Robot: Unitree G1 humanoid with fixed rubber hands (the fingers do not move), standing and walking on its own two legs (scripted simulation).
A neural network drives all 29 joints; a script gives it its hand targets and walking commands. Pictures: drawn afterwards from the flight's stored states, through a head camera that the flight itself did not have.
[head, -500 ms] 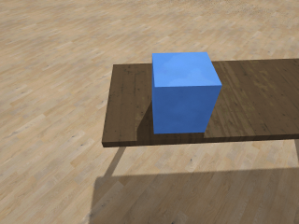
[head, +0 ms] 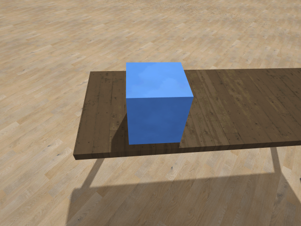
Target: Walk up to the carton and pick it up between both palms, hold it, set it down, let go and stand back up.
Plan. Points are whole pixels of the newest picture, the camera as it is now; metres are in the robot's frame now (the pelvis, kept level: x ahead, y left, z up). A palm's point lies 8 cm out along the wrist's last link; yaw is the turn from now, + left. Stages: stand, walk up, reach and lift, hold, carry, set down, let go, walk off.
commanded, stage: walk up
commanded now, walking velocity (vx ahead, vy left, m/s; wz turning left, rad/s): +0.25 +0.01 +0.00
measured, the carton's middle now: (154, 104) +0.56 -0.01 -0.02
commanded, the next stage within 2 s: none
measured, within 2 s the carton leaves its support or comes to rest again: neither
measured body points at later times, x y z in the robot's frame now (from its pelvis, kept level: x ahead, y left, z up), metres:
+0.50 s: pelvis +0.05 -0.08 -0.01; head +0.06 -0.08 +0.44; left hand +0.04 +0.13 -0.18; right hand +0.04 -0.29 -0.18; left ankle +0.02 +0.03 -0.75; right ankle +0.04 -0.15 -0.75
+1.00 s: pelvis +0.04 +0.02 -0.02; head +0.08 +0.03 +0.43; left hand -0.01 +0.27 -0.17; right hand +0.14 -0.21 -0.17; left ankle +0.06 +0.17 -0.76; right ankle +0.04 -0.15 -0.75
